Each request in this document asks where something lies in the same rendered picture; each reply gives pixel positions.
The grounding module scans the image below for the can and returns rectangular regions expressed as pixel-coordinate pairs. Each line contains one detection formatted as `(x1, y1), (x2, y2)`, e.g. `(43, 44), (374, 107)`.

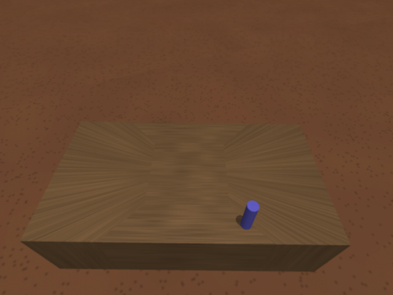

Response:
(241, 200), (260, 230)

